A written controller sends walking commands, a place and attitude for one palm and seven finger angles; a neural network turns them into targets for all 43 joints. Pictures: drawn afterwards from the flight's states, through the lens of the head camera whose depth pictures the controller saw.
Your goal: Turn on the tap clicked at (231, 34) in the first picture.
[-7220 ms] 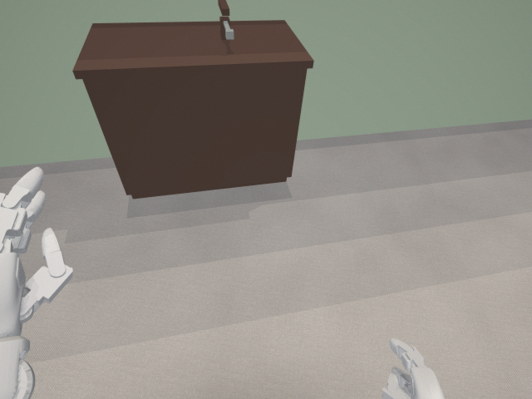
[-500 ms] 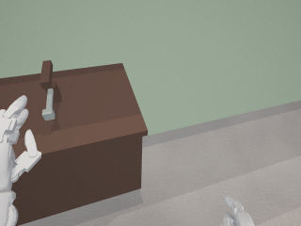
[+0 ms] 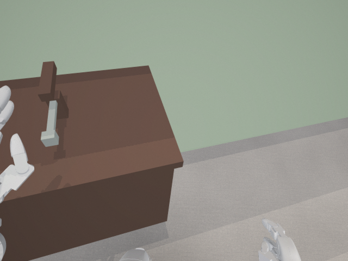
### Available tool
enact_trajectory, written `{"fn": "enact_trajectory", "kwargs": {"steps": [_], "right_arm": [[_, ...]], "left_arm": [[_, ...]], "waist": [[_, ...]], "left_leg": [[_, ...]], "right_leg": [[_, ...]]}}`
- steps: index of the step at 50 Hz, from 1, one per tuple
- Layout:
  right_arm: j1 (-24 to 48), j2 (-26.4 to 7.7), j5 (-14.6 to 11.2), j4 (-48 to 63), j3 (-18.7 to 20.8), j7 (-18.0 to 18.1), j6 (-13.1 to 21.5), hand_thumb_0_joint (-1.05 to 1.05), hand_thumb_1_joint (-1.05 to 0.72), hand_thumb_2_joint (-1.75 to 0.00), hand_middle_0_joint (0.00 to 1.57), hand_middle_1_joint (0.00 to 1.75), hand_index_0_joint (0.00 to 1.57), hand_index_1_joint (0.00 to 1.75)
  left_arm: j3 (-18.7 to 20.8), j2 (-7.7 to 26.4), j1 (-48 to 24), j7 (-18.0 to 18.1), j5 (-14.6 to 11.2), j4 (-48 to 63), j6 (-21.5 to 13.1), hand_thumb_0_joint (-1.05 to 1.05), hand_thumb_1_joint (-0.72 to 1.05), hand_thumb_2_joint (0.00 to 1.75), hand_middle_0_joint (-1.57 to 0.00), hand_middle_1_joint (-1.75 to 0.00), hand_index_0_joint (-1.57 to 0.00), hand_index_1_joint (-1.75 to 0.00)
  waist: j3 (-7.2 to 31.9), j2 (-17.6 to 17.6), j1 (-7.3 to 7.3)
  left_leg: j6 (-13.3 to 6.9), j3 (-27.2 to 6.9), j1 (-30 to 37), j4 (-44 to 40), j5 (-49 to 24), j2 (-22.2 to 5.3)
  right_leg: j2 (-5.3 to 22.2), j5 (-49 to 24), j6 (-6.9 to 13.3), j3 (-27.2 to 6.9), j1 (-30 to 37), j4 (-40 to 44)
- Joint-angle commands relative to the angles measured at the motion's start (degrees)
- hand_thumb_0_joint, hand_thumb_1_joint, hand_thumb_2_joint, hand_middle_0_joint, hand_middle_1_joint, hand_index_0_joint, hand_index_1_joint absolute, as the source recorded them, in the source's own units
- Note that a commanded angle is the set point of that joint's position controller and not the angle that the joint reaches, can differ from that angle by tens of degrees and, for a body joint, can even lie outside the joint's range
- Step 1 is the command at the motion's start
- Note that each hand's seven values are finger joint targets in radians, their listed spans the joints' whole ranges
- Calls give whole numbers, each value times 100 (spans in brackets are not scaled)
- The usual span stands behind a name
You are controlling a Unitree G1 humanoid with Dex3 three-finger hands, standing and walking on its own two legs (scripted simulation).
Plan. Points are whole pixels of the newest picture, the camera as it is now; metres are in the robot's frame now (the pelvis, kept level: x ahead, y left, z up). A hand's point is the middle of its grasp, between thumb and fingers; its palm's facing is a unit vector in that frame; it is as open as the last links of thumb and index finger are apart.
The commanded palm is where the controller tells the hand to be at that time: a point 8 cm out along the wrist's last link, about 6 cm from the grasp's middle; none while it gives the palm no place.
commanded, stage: come to a stop and stand still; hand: left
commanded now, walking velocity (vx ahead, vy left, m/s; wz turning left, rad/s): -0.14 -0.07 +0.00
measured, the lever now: (50, 138) +0.35 +0.33 +0.06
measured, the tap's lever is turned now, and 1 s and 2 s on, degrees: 0 0 0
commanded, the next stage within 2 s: none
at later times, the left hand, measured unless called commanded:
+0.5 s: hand (32, 134) +0.27 +0.28 +0.18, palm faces +0.40 -0.84 -0.36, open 7.4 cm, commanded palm +0.21 +0.30 +0.21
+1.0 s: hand (37, 174) +0.22 +0.26 +0.14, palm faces +0.16 -0.91 -0.39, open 7.4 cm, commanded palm +0.18 +0.32 +0.21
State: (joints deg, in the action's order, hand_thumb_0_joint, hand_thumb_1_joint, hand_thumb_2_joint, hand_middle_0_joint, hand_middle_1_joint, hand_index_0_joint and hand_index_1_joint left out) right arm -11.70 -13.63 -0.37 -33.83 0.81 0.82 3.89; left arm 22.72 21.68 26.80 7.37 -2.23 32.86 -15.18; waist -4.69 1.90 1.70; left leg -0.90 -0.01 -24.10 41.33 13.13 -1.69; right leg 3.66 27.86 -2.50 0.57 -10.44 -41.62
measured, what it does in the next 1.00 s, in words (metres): steps on the spot: right foot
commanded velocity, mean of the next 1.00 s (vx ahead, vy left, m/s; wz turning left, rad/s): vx -0.07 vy -0.04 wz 0.00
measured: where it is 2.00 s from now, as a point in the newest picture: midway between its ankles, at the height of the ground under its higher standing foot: outside the picture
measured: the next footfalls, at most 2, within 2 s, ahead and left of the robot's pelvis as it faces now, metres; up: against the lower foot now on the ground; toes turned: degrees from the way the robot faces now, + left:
right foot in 0.20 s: +0.06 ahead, -0.09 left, +0.00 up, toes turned -1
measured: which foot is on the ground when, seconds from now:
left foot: down 0.00-1.00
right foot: down 0.00-0.00, up 0.02-0.18, down 0.20-1.00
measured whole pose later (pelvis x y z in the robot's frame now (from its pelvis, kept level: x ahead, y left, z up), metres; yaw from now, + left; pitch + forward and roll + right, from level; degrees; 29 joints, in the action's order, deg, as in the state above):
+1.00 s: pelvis +0.00 +0.05 +0.03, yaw -4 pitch -1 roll -1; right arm -16.1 -11.1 -1.2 -32.7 -1.5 1.2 5.4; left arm 15.0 19.9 29.2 1.9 -1.3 22.8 -9.8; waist -2.2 1.1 0.6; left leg -2.8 3.7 -17.3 29.1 12.6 0.8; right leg -1.0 11.8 -0.7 -2.0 -14.4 -26.6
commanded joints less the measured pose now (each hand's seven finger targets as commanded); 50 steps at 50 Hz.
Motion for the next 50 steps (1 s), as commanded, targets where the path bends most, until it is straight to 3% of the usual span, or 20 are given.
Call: {"fn": "enact_trajectory", "kwargs": {"steps": [1, 4, 9, 12, 14, 17, 19, 22, 26, 32, 33, 34, 35, 36, 39, 42, 46, 47, 49, 50], "right_arm": [[497, -503, -3, 910, 308, 116, 421, 0, -90, -90, 20, 30, 20, 30], [613, -342, 3, 725, 191, 116, 490, 0, -90, -90, 20, 30, 20, 30], [569, -359, -47, 851, 24, 15, 590, 0, -90, -90, 20, 30, 20, 30], [446, -293, 33, 859, -17, 31, 526, 0, -90, -90, 20, 30, 20, 30], [459, -341, -61, 820, 73, 58, 480, 0, -90, -90, 20, 30, 20, 30], [477, -329, -53, 720, -15, 198, 451, 0, -90, -90, 20, 30, 20, 30], [638, -390, -98, 830, 15, 290, 448, 0, -90, -90, 20, 30, 20, 30], [544, -390, -67, 898, 20, 327, 450, 0, -90, -90, 20, 30, 20, 30], [547, -422, -34, 955, 95, 294, 501, 0, -90, -90, 20, 30, 20, 30], [538, -443, -51, 1010, 114, 306, 369, 0, -90, -90, 20, 30, 20, 30], [-329, -715, 306, 843, 100, 228, 781, 0, -90, -90, 20, 30, 20, 30], [166, -315, -25, 288, 130, 278, 639, 0, -90, -90, 20, 30, 20, 30], [274, -381, 30, 664, 164, 205, 580, 0, -90, -90, 20, 30, 20, 30], [218, -577, -21, 724, 264, 160, 632, 0, -90, -90, 20, 30, 20, 30], [80, -557, -224, 914, 289, -150, 589, 0, -90, -90, 20, 30, 20, 30], [261, -519, -252, 1205, 202, -243, 547, 0, -90, -90, 20, 30, 20, 30], [478, -457, -150, 1312, 93, 58, 510, 0, -90, -90, 20, 30, 20, 30], [499, -438, -115, 1288, 64, 124, 525, 0, -90, -90, 20, 30, 20, 30], [604, -519, -43, 1220, 29, 225, 559, 0, -90, -90, 20, 30, 20, 30], [552, -452, -51, 1169, 19, 233, 620, 0, -90, -90, 20, 30, 20, 30]], "left_arm": [[497, 1119, -1449, 133, 18, 1135, -266, 0, 90, 90, -20, -30, -20, -30], [594, 1104, -1479, 99, -28, 944, -149, 0, 90, 90, -20, -30, -20, -30], [534, 919, -277, 89, -27, 996, -4, 0, 90, 90, -20, -30, -20, -30], [695, 1009, -220, 126, -69, 755, 97, 0, 90, 90, -20, -30, -20, -30], [504, 791, -84, 95, -172, 455, 304, 0, 90, 90, -20, -30, -20, -30], [536, 857, -157, 158, -152, 264, 319, 0, 90, 90, -20, -30, -20, -30], [422, 908, -557, 129, -109, 474, 331, 0, 90, 90, -20, -30, -20, -30], [205, 837, -742, 127, -78, 771, 310, 0, 90, 90, -20, -30, -20, -30], [98, 814, -597, 162, -45, 1301, 246, 0, 90, 90, -20, -30, -20, -30], [468, 874, 179, 213, -143, 876, 275, 0, 90, 90, -20, -30, -20, -30], [3722, 5745, -6528, 81, 820, 2547, -572, 0, 90, 90, -20, -30, -20, -30], [2412, 3433, -4898, -127, 333, -437, -310, 0, 90, 90, -20, -30, -20, -30], [1432, 2156, -3150, -203, 72, -419, -195, 0, 90, 90, -20, -30, -20, -30], [1082, 1605, -2269, -342, -36, -1542, -65, 0, 90, 90, -20, -30, -20, -30], [-82, 359, -717, -628, -284, -996, 28, 0, 90, 90, -20, -30, -20, -30], [-305, 445, -248, -546, -146, -38, 157, 0, 90, 90, -20, -30, -20, -30], [664, 1379, -620, -246, -40, 274, 151, 0, 90, 90, -20, -30, -20, -30], [813, 1463, -908, -216, -22, 396, 93, 0, 90, 90, -20, -30, -20, -30], [1066, 1901, -1830, -101, 53, 1039, -53, 0, 90, 90, -20, -30, -20, -30], [762, 1516, -1888, -90, 43, 954, -98, 0, 90, 90, -20, -30, -20, -30]], "waist": [[1218, -1739, -230], [814, -872, -142], [1226, -1144, -71], [1047, 89, -191], [761, 856, -201], [1124, 41, -182], [1261, -213, -89], [1447, -696, -83], [1568, -1141, -57], [1380, -779, -60], [37, -271, -51], [404, -1078, -101], [690, -909, -38], [955, -918, 53], [1628, -899, 102], [1416, 158, 113], [734, 1255, 29], [644, 1105, -20], [506, -103, -76], [559, -839, -97]], "left_leg": [[-1242, -2681, 1732, -2340, -828, -1570], [-1204, -1972, 926, -2268, -1113, -1434], [-381, -680, 310, -1772, -43, -824], [89, -53, 309, -874, 831, 24], [156, -142, 708, -337, 390, 90], [101, -273, 1150, -1390, -1048, -163], [15, -503, 1446, -1667, -2291, -511], [-2, -624, 1810, -1613, -3623, -653], [14, -620, 1821, -1626, -3472, -726], [55, -502, 856, -1881, -1102, -415], [-100, -195, 404, -1294, -1630, -344], [-57, -271, 1102, -1267, -1434, -557], [47, -395, 1279, -1656, -1370, -348], [26, -191, 1378, -1568, -1122, -330], [-122, -173, 1735, -1602, -1015, -291], [-159, -223, 1399, -1821, -42, -359], [-60, -85, 1224, -1624, 1005, -69], [-66, -93, 1188, -1568, 996, -40], [-135, -343, 927, -1904, 1359, -163], [-224, -547, 612, -2310, 1777, -346]], "right_leg": [[-628, 648, 266, -308, -1711, -2988], [-155, 221, 220, -417, -1336, -2061], [-278, -1237, 308, -78, 544, 1455], [534, -1434, 723, -1369, 77, 2577], [850, -1433, 995, -1753, -618, 2740], [242, -2906, 578, -647, -25, 1901], [-82, -3220, 295, -327, 175, 1625], [-181, -3365, 269, -198, 242, 1538], [-185, -2677, 333, -205, 265, 1630], [-77, -2715, 394, -420, 684, 2009], [25, -2821, 30, -615, -775, 2518], [542, -2541, 638, -409, -1038, 2045], [122, -2494, 616, -705, -624, 1900], [39, -2563, 500, -869, -429, 1936], [60, -2590, 176, -657, -124, 1807], [-35, -1598, 146, -548, -107, 2087], [137, 491, 423, -815, -1098, 2803], [164, 608, 467, -838, -1199, 2773], [47, 396, 468, -834, -1093, 2398], [-123, -97, 427, -672, -628, 1974]]}}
